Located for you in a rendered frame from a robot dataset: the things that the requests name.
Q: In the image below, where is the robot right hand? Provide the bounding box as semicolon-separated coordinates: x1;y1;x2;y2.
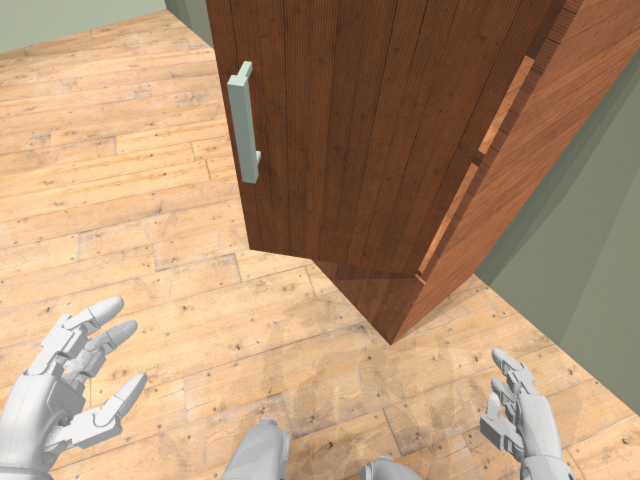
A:
480;348;563;464

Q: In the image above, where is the robot right thigh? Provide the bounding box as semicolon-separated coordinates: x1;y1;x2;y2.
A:
359;460;422;480

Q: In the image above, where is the robot right forearm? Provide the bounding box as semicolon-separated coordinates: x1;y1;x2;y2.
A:
520;455;576;480

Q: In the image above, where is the handle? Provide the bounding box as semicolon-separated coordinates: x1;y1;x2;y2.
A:
227;61;261;184

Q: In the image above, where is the robot right shin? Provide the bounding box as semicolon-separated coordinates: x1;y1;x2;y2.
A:
373;456;394;464

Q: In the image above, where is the cupboard door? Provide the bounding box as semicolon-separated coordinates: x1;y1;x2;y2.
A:
206;0;553;276

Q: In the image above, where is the robot left hand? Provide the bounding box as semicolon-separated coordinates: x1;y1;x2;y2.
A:
0;296;148;473

